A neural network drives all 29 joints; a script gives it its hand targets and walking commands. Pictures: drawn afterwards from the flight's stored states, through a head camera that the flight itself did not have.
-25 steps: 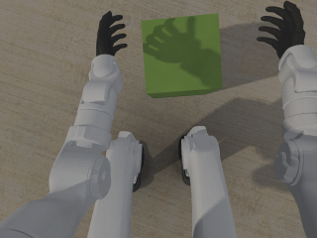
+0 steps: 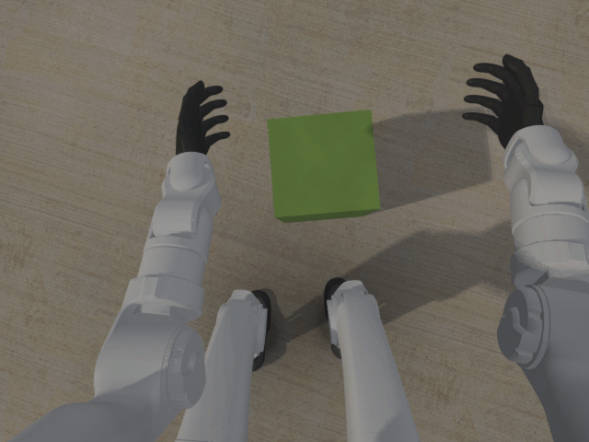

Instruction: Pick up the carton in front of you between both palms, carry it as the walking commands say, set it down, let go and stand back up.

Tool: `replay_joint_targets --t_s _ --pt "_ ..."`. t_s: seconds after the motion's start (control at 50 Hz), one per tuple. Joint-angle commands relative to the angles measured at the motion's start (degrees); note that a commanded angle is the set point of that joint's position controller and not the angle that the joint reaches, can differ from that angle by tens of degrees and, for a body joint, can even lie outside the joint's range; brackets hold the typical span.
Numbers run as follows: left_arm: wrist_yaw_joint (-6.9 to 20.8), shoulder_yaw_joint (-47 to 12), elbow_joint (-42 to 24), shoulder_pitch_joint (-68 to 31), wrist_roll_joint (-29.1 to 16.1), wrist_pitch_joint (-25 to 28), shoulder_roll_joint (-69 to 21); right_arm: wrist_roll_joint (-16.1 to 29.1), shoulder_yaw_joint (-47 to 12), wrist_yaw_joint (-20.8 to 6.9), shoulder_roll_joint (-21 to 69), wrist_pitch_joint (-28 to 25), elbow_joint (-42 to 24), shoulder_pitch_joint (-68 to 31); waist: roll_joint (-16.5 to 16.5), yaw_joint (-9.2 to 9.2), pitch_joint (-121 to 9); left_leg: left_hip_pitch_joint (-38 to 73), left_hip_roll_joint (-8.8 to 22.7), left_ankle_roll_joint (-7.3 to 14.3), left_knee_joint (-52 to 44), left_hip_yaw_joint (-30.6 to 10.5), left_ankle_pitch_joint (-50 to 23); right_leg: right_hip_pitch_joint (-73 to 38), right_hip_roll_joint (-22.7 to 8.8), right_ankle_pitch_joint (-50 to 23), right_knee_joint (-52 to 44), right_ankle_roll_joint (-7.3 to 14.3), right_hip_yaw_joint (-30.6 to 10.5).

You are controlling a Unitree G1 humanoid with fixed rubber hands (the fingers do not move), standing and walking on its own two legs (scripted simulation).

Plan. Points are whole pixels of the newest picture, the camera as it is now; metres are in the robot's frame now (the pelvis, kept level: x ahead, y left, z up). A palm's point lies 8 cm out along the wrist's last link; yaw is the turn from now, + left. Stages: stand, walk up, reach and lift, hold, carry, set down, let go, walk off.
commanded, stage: let go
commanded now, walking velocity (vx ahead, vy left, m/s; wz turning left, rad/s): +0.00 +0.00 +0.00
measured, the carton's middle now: (321, 174) +0.48 -0.06 -0.50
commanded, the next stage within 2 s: stand in 1.24 s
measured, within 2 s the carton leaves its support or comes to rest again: neither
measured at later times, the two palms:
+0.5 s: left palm (82, 228) +0.36 +0.18 +0.02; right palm (583, 217) +0.34 -0.27 +0.01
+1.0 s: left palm out of the picture +0.27 +0.26 +0.09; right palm (575, 365) +0.24 -0.20 +0.09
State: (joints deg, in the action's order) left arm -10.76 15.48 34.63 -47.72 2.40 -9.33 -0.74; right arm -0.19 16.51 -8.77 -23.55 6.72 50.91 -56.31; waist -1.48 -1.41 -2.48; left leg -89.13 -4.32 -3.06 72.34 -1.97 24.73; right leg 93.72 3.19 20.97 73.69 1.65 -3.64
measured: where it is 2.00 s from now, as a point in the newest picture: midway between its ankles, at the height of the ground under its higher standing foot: (297, 337)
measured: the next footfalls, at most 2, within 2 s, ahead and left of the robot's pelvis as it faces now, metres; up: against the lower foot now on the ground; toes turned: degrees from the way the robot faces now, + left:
none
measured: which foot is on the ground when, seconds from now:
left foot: down 0.00-1.00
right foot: down 0.00-1.00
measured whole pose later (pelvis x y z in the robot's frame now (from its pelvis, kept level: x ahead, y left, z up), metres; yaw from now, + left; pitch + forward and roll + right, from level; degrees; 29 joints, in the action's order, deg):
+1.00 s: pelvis +0.10 +0.04 +0.16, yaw -3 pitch -3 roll -1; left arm 3.5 2.0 24.4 13.0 0.3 -5.8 12.3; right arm -0.9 2.8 -4.6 -11.9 6.0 25.2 12.8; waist -0.8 0.2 4.3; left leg -5.6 -2.7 2.1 25.4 -3.2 17.2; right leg 8.0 1.3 13.6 24.2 -0.8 -3.9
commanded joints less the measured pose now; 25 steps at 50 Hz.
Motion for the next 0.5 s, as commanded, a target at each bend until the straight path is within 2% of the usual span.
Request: replay_joint_targets --t_s 0.0,0.1,0.2,0.28,0.48 --pt "0.72 -0.17 -5.23 -6.89 1.07 1.8 2.44 -1.19 1.69 0.05 -7.14 -1.72 -4.63 -9.77 6.25 -1.98 -49.15 13.03 -1.89 -1.9 -9.38 5.73 -7.56 -47.77 -0.37 -20.56 -10.26 -2.12 1.78" --pt "2.1 -1.57 -6.4 3.16 3.84 2.4 3.72 -4.17 1.59 1.1 -4.98 -1.91 -6.95 0.4 6.1 -2.04 -52.83 18.0 -1.69 -1.58 -14.67 5.9 -10.32 -60.55 -0.62 -27.64 -15.24 -2.18 0.56" --pt "4.39 -4.69 -9.65 14.96 4.72 3.82 6.39 -3.69 -0.36 2.88 -1.99 -2.92 -14.85 13.63 6.19 -1.32 -50.82 22.29 -1.36 -0.4 -20.69 5.35 -11.45 -72.99 -1.5 -33.17 -20.8 -2.25 -1.48" --pt "6.35 -6.64 -10.88 21.45 2.99 5.66 8.02 -1.05 -2.63 3.51 -0.3 -4.76 -19.67 20.49 6.92 -0.61 -43.68 26.17 -0.46 0.42 -25.0 4.14 -11.51 -76.46 -2.18 -33.08 -24.91 -2.4 -2.4" --pt "10.14 -8.87 -7.47 41.78 0.11 10.02 11.32 -0.02 -6.47 4.69 4.37 -8.64 -20.51 45.43 5.44 1.19 -30.22 44.85 1.18 1.0 -34.64 2.05 -19.08 -82.1 -2.88 -37.55 -33.39 -2.51 -1.92"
